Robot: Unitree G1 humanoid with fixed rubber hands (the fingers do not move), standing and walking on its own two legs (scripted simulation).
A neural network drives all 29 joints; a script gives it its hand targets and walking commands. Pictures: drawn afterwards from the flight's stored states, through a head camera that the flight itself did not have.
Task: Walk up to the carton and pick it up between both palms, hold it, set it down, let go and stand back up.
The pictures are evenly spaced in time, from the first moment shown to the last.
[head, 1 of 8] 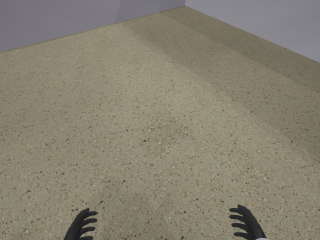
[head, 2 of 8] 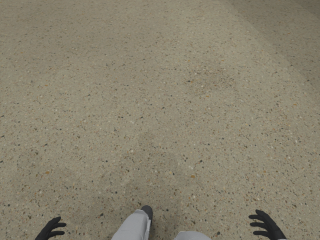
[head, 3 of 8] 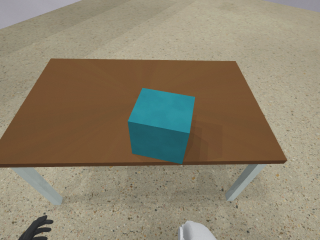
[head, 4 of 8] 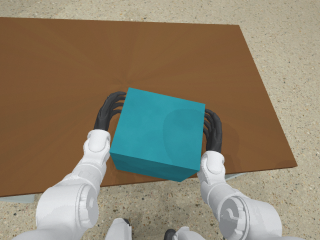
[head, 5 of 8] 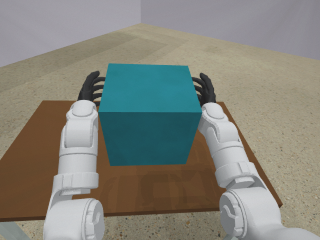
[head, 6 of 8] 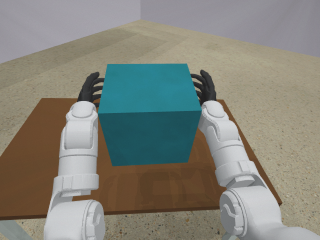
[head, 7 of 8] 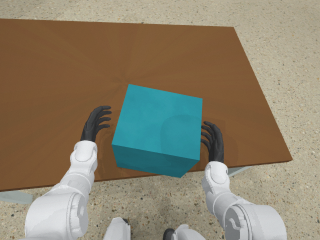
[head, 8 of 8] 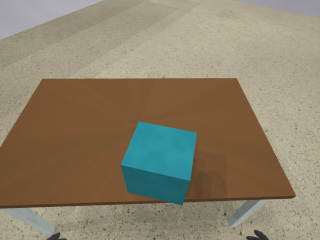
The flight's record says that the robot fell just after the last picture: no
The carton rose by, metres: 0.30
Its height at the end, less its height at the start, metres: +0.00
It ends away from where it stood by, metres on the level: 0.01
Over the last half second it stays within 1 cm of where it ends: yes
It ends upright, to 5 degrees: yes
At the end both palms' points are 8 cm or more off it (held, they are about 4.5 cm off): yes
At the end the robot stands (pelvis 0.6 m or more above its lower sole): yes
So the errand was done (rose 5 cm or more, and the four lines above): yes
